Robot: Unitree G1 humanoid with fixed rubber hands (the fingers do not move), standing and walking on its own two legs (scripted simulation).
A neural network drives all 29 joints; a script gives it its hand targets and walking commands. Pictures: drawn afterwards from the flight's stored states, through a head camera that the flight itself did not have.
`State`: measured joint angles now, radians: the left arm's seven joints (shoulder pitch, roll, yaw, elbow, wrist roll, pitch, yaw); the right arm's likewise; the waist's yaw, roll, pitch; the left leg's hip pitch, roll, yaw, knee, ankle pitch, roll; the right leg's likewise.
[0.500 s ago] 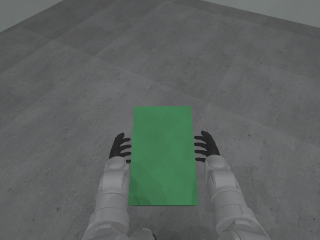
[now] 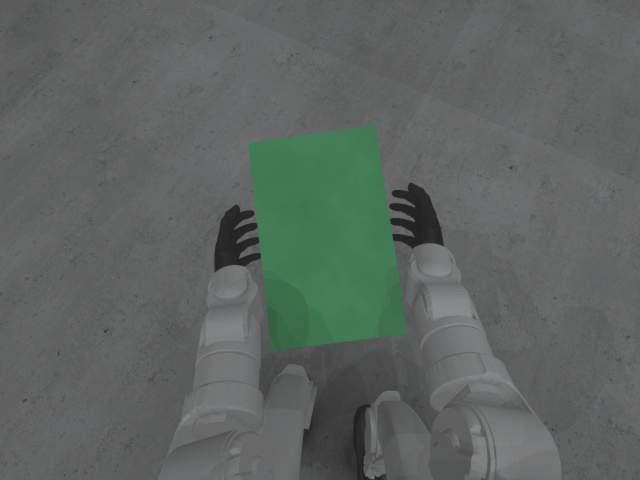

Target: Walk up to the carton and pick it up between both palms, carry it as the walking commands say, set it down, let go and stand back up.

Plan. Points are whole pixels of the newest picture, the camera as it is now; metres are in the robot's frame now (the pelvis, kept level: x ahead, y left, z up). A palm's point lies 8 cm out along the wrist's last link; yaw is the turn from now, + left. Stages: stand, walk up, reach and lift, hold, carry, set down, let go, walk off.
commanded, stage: set down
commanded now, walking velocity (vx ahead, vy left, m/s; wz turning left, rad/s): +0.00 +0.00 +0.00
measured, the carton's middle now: (326, 242) +0.43 +0.07 -0.15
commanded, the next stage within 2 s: none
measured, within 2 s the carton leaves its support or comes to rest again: neither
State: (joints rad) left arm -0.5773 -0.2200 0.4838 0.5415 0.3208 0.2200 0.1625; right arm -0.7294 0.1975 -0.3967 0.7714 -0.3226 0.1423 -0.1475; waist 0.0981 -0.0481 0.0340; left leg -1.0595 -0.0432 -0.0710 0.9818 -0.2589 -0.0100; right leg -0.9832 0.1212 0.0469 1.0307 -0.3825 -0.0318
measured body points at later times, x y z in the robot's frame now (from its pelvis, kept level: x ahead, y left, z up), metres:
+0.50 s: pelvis +0.00 +0.01 -0.07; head +0.20 +0.04 +0.33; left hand +0.40 +0.19 -0.15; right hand +0.45 -0.06 -0.14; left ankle +0.11 +0.11 -0.66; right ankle +0.06 -0.10 -0.66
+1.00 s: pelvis -0.01 +0.00 -0.14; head +0.23 +0.03 +0.23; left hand +0.43 +0.20 -0.23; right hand +0.48 -0.05 -0.22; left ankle +0.11 +0.11 -0.66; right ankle +0.06 -0.10 -0.66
